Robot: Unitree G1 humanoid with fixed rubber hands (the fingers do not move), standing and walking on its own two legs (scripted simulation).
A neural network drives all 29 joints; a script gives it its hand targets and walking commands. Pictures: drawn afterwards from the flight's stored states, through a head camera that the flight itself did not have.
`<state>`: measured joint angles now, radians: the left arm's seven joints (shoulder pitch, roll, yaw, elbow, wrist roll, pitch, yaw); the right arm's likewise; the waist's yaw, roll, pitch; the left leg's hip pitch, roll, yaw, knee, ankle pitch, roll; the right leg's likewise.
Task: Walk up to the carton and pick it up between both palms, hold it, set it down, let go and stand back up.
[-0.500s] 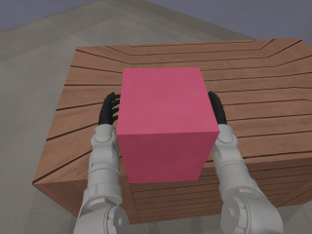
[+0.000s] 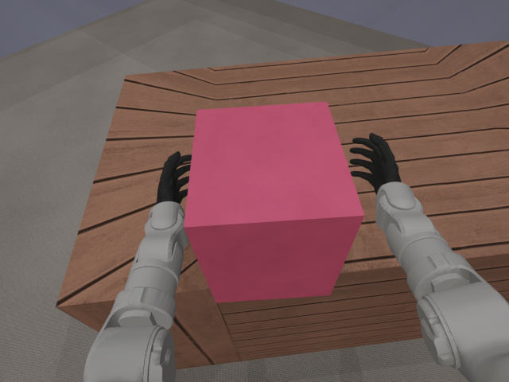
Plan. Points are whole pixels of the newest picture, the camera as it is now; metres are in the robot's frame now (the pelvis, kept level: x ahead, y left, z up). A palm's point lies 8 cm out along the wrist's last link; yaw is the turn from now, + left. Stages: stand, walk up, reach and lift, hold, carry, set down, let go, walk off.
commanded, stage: set down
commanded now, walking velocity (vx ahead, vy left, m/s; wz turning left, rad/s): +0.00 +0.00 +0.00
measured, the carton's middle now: (267, 208) +0.37 +0.05 +0.06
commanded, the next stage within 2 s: none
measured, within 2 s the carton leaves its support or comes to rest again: neither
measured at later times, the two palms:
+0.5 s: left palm (145, 151) +0.38 +0.22 +0.17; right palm (405, 144) +0.42 -0.15 +0.16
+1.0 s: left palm (133, 185) +0.33 +0.23 +0.15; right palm (442, 172) +0.38 -0.19 +0.15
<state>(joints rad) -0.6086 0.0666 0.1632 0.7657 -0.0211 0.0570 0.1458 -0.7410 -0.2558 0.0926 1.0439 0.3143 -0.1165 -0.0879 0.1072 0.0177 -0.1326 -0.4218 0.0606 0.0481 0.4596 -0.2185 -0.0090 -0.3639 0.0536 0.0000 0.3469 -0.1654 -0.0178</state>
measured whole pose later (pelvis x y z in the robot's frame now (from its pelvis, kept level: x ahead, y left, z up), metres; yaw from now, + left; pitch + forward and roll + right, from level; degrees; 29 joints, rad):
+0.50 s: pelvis -0.02 -0.01 +0.00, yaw +1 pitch +7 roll +0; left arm -0.83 0.26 0.12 0.58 -0.18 0.52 0.12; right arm -0.90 -0.31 0.07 0.84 0.41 0.31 -0.11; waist 0.07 -0.01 -0.10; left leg -0.35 0.04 0.02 0.38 -0.15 -0.02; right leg -0.33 0.04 -0.01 0.36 -0.15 -0.03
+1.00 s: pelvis -0.02 -0.01 +0.01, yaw +2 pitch +0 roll +0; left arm -0.55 0.25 0.17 0.25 -0.13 0.68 0.08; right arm -0.67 -0.38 0.08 0.63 0.47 0.36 -0.05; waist 0.02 -0.04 -0.04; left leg -0.20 0.03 0.02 0.34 -0.15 -0.02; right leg -0.17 0.04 -0.01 0.31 -0.14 -0.03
